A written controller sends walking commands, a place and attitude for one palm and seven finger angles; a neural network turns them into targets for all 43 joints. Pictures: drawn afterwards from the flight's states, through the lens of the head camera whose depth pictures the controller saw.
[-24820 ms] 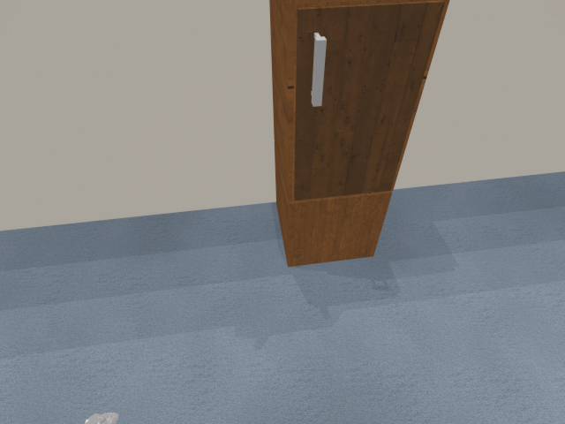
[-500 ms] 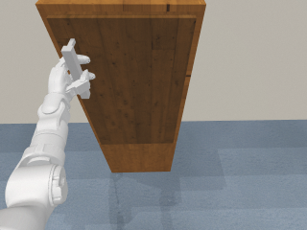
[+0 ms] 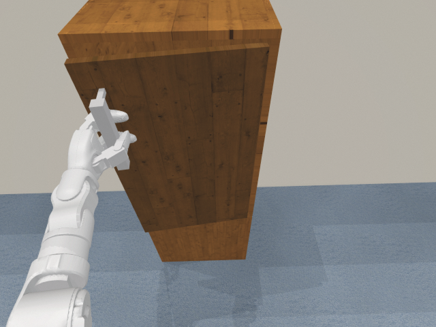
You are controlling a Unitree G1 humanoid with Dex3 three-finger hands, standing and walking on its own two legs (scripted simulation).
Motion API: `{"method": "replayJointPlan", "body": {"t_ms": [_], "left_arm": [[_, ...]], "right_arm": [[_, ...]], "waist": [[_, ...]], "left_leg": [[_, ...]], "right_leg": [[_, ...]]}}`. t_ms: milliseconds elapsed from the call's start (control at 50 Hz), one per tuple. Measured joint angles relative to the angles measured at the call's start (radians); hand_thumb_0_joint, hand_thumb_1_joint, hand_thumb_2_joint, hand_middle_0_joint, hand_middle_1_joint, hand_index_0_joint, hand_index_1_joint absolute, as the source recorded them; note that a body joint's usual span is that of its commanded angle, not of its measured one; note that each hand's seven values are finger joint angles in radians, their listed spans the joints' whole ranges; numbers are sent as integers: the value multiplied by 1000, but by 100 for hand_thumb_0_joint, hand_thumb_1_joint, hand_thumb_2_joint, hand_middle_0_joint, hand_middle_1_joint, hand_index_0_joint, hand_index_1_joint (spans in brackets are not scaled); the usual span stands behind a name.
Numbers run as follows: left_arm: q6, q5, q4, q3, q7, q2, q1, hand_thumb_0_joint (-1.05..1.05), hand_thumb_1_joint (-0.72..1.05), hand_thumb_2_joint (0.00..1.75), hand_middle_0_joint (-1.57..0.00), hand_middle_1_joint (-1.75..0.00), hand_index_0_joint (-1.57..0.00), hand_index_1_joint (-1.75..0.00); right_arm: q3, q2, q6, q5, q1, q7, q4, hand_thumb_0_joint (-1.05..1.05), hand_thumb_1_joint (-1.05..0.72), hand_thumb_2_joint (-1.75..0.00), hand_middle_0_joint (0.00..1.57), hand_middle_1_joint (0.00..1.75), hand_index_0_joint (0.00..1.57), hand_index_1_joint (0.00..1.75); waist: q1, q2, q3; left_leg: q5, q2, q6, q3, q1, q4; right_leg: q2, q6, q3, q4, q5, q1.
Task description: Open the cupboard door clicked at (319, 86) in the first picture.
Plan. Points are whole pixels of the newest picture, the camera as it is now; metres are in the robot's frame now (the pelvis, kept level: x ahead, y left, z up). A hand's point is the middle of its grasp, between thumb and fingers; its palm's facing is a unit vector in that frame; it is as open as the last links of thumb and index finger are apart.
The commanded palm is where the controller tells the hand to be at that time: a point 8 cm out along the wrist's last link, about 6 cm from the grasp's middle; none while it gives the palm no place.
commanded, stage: pull the door open along its arc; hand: left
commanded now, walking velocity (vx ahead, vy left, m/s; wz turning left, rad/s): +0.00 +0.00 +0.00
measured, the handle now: (113, 131) +0.45 +0.20 +0.14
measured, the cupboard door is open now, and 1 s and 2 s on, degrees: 7 47 48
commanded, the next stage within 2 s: open thumb and fingers to let go in 0.64 s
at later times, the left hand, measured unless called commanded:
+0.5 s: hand (168, 218) +0.25 +0.07 +0.14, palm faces +0.33 -0.94 +0.07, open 6.5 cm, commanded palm +0.17 +0.13 +0.14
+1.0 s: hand (191, 228) +0.24 +0.04 +0.14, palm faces +0.41 -0.91 +0.01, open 7.7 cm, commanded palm +0.19 +0.08 +0.14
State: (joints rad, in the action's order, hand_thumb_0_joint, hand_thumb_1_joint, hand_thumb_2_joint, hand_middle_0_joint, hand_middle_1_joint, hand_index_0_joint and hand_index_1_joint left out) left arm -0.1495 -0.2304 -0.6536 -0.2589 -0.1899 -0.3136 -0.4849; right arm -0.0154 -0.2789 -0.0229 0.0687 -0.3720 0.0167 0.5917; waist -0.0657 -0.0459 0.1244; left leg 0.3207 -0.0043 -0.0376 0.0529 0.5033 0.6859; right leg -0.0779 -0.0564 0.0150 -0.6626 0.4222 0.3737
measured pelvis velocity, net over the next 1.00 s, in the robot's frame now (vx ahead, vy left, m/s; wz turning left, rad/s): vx -0.01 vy -0.07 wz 0.07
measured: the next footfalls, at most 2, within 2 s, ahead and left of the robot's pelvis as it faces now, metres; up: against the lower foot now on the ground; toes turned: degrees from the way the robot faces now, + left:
none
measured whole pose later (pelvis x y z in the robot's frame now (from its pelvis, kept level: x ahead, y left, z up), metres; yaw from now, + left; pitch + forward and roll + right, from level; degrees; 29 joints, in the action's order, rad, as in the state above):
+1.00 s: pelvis -0.01 -0.07 +0.01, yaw +4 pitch -3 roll +2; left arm 0.14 -0.03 0.28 0.21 0.47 0.06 0.23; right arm -0.03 -0.22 -0.11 -0.01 -0.14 0.01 0.61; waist 0.02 -0.07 0.06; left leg 0.25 -0.01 -0.01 -0.06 0.27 0.59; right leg -0.10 -0.14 -0.07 -0.57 0.40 0.13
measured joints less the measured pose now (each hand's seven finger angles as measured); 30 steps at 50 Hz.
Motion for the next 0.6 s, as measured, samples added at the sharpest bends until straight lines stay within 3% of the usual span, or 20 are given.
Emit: {"method": "replayJointPlan", "body": {"t_ms": [120,240,320,400,500,600], "left_arm": [[62,-24,291,56,18,64,226,1,70,73,-36,-135,-32,-135],[187,2,598,161,245,203,411,3,68,73,-33,-135,-33,-131],[275,54,780,249,403,289,527,3,67,73,-31,-135,-34,-130],[343,108,920,351,522,349,642,4,66,72,-30,-133,-33,-130],[391,186,1022,461,615,396,746,4,65,69,-30,-130,-33,-131],[409,201,1113,530,621,349,852,3,65,69,-29,-125,-29,-129]], "right_arm": [[2,9,11,7,46,-2,-35,1,-91,-90,20,30,20,30],[-4,30,21,-9,137,-14,-51,1,-91,-90,19,30,20,30],[-18,56,-4,-30,197,-29,-69,1,-91,-90,19,30,20,30],[-32,79,-43,-49,234,-46,-86,1,-91,-90,19,30,20,30],[-42,99,-95,-66,253,-65,-85,1,-91,-90,20,30,21,30],[-46,108,-138,-67,243,-77,-78,1,-91,-90,20,30,21,30]], "waist": [[30,-1,6],[63,-4,1],[72,1,-3],[73,-2,-5],[72,-8,-5],[58,-17,-3]], "left_leg": [[0,-4,1,7,-58,-25],[-4,-12,5,0,-101,-40],[-10,-16,10,-8,-130,-53],[-10,-16,18,-20,-159,-58],[-6,-12,29,-35,-182,-54],[-1,-2,43,-41,-203,-53]], "right_leg": [[4,2,8,19,0,-53],[11,-1,0,31,3,-98],[14,-6,-8,38,3,-127],[13,-13,-20,48,4,-162],[6,-26,-34,53,9,-192],[-4,-41,-39,52,14,-212]]}}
